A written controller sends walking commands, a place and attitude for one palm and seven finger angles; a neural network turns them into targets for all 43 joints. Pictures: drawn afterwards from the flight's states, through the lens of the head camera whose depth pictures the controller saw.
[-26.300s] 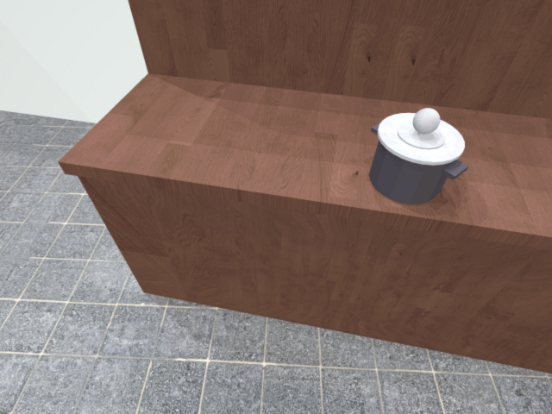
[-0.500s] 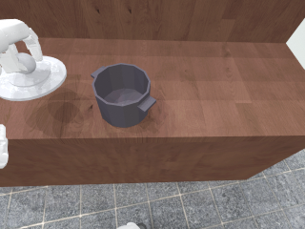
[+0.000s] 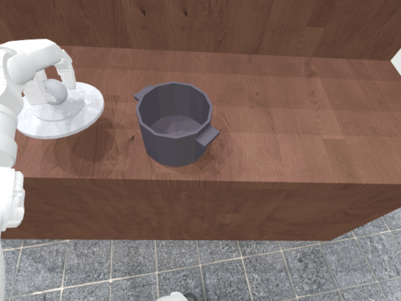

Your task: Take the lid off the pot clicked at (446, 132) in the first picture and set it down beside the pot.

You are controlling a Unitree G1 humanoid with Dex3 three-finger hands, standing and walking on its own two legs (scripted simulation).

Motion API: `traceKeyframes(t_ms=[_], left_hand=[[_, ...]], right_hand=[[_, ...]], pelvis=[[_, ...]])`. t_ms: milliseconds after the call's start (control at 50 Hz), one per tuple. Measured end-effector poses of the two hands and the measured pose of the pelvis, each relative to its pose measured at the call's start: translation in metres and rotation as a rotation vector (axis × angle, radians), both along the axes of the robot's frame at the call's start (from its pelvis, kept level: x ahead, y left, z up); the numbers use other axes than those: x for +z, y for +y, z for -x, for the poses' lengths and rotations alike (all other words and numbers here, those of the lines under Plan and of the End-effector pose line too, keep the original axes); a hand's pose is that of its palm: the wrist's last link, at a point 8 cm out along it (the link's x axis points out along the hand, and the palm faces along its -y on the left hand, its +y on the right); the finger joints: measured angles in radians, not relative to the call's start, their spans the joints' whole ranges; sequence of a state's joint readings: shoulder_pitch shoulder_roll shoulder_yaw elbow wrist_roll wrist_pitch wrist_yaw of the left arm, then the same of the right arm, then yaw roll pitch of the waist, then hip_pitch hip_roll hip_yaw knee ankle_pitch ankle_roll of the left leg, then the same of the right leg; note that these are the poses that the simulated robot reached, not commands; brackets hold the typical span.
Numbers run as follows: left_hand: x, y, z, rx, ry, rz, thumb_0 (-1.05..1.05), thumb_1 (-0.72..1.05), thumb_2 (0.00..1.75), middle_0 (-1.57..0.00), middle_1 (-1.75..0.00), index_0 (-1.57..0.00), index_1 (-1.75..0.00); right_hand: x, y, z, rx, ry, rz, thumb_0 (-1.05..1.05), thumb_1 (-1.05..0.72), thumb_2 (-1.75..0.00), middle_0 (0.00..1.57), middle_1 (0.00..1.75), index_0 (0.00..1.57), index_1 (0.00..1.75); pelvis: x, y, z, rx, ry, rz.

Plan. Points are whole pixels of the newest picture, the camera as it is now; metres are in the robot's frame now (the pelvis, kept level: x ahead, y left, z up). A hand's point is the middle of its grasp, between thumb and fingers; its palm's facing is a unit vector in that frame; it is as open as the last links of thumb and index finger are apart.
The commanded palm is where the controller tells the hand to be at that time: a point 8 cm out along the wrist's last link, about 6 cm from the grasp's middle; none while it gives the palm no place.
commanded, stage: lower the lid onto the table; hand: left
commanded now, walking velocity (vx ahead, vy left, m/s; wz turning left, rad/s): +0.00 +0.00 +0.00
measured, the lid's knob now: (52, 92) +0.50 +0.30 +0.10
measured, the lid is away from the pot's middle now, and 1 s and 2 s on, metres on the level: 0.24 0.24 0.24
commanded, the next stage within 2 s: open the fingers wide in 1.86 s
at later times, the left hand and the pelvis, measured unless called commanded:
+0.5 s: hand (59, 97) +0.48 +0.28 +0.10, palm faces -0.44 -0.10 -0.89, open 7.3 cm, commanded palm +0.51 +0.28 +0.17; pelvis +0.00 +0.00 -0.01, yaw -1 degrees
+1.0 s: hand (61, 111) +0.47 +0.29 +0.07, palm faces -0.48 -0.11 -0.87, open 7.2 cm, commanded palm +0.52 +0.28 +0.14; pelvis +0.01 -0.02 -0.01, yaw -1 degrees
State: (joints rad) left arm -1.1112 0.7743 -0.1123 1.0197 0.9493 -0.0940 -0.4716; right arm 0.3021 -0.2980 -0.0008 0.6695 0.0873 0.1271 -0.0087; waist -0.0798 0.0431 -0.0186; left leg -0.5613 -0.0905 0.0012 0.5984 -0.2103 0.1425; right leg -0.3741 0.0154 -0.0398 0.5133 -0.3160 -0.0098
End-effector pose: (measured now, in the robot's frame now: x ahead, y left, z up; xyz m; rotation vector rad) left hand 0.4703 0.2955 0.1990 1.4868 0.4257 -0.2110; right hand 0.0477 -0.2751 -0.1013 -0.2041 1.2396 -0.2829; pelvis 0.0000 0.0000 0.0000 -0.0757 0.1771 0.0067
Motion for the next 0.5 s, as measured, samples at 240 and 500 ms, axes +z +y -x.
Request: traceKeyframes(t_ms=[240, 500], left_hand=[[-0.02, 0.001, -0.001, 0.004, 0.027, 0.013, 0.03, 0.16, 0.94, -0.6, -0.86, -0.74, -0.96], [-0.038, -0.008, -0.016, -0.001, 0.048, 0.015, 0.03, 0.17, 0.94, -0.59, -0.85, -0.74, -0.96]], right_hand=[[-0.002, 0.001, 0.014, -0.002, 0.024, 0.023, 0.0, -0.9, -0.9, 0.2, 0.3, 0.2, 0.3], [-0.001, -0.007, 0.046, -0.061, 0.087, 0.051, 0.0, -0.9, -0.9, 0.2, 0.3, 0.2, 0.3]], pelvis=[[-0.003, 0.002, 0.002, 0.0, 0.012, 0.001], [-0.006, 0.0, -0.002, -0.014, 0.04, 0.001]])
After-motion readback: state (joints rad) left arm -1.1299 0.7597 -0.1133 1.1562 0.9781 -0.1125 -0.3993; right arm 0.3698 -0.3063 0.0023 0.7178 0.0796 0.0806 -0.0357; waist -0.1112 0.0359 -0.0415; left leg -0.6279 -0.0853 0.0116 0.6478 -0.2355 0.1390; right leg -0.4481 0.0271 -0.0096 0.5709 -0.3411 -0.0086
